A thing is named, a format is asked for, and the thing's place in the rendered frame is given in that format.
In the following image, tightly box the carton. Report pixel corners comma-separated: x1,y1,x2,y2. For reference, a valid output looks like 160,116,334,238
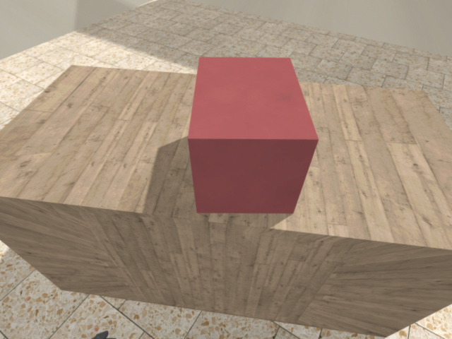
188,57,319,213

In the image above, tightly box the pedestal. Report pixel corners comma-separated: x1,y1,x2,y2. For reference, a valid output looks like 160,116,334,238
0,65,452,338

